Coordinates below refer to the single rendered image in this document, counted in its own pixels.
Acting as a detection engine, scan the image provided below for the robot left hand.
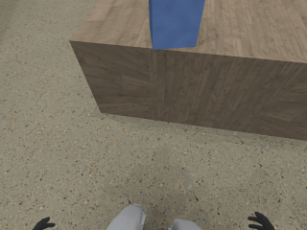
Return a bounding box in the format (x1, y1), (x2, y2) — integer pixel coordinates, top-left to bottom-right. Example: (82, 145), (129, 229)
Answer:
(33, 217), (55, 230)

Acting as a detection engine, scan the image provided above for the carton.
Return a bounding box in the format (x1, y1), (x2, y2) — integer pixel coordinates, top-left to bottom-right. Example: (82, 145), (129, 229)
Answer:
(149, 0), (205, 50)

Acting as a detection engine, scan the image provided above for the robot right thigh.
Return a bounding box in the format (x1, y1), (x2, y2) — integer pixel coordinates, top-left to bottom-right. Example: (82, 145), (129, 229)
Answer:
(167, 219), (202, 230)

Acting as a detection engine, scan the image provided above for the pedestal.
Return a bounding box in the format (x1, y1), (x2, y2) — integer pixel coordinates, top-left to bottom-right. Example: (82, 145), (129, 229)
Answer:
(69, 0), (307, 141)

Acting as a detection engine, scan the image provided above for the robot thigh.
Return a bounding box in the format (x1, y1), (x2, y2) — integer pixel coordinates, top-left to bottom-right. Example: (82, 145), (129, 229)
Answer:
(167, 219), (202, 230)
(106, 205), (146, 230)

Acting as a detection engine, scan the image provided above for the robot right hand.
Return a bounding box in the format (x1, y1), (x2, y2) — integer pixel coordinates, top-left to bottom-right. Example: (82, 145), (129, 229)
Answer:
(248, 212), (275, 230)

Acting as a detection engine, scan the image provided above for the robot left thigh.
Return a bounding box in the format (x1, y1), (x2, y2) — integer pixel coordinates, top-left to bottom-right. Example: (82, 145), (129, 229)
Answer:
(106, 205), (146, 230)

